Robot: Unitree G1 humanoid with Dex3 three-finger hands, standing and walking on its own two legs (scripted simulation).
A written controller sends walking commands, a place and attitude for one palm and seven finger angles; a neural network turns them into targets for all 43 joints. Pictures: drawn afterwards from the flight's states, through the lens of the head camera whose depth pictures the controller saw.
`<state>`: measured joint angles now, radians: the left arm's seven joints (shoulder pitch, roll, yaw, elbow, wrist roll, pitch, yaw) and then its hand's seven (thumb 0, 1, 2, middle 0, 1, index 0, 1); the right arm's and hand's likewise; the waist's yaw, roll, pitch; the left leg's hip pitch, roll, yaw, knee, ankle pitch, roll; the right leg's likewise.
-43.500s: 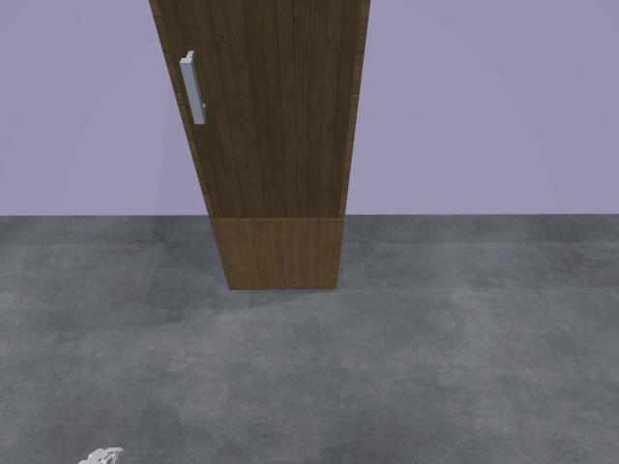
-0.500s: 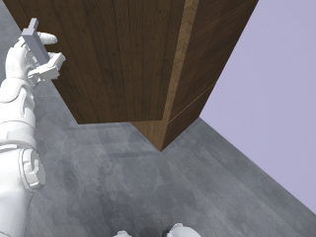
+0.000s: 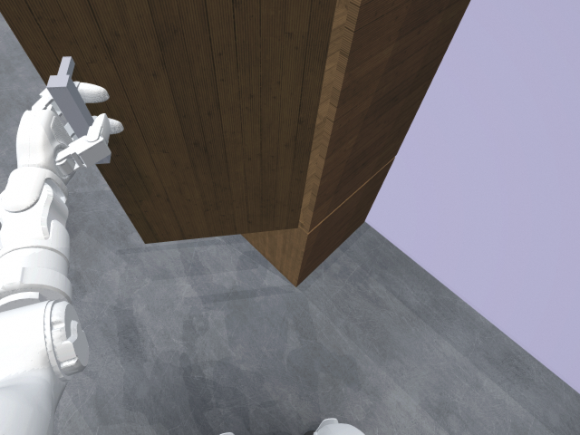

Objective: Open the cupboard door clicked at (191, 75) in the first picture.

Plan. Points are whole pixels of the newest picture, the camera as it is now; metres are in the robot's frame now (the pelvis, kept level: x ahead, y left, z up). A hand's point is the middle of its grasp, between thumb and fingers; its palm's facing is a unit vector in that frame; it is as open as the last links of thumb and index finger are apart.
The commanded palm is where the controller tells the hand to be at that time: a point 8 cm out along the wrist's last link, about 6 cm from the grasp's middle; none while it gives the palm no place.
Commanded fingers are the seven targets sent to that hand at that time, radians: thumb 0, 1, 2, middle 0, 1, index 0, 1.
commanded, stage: pull the door open along its arc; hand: left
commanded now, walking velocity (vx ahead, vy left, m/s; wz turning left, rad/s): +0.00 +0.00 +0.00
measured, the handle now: (85, 113) +0.53 +0.25 +0.11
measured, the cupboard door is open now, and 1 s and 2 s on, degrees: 53 100 99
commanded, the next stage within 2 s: open thumb and fingers to let go in 0.84 s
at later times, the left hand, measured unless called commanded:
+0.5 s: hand (143, 232) +0.34 +0.15 +0.11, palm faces +0.32 -0.95 +0.05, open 6.0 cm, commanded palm +0.28 +0.21 +0.11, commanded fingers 0.00 0.90 0.90 -0.40 -1.35 -0.40 -1.35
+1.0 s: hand (231, 290) +0.27 +0.05 +0.11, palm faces +0.43 -0.90 +0.00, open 5.9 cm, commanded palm +0.23 +0.10 +0.11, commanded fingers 0.00 0.62 0.78 -0.38 -1.32 -0.38 -1.32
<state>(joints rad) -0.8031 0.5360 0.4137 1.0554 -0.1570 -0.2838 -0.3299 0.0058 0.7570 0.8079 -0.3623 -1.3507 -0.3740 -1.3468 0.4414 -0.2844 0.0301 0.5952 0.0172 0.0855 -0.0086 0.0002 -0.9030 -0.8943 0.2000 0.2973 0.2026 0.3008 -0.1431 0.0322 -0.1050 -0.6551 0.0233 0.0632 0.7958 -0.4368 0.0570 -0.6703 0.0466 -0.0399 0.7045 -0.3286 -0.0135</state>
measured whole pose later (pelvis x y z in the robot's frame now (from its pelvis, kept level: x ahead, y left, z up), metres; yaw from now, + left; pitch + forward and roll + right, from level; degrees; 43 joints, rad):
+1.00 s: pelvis +0.00 -0.05 +0.02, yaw +4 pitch +2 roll +0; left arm 0.17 -0.09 -0.20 -0.12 0.04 0.02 0.52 0.02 0.70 0.77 -0.32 -1.33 -0.36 -1.34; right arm 0.20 -0.21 0.01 0.58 -0.05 0.08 -0.01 0.01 -0.90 -0.89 0.20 0.30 0.20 0.30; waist 0.00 0.05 -0.05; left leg -0.29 0.01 0.00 0.63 -0.37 -0.01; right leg -0.32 0.04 -0.10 0.63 -0.34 -0.07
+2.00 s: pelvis -0.04 -0.02 +0.01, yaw +5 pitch +0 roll +0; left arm -0.05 0.03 -0.21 0.10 0.02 -0.07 0.21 -0.01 -0.50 0.30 -0.29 -0.47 -0.22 -0.48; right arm 0.18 -0.19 0.04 0.59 -0.01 0.07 -0.03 0.01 -0.90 -0.89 0.20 0.30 0.20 0.30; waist 0.03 0.03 -0.02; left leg -0.33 -0.03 0.01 0.67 -0.34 0.03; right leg -0.36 -0.01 -0.09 0.66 -0.30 -0.04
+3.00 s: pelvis +0.00 -0.04 +0.01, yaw +4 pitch +5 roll +0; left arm 0.58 0.19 0.06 -0.34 -0.21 -0.17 -0.16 -0.01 -0.50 0.30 -0.18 -0.31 -0.18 -0.31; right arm 0.26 -0.23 0.03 0.50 0.03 -0.13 -0.04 0.01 -0.90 -0.89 0.20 0.30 0.20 0.30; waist 0.02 0.05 -0.10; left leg -0.40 0.01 0.00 0.75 -0.44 0.00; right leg -0.42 0.03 -0.10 0.73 -0.40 -0.06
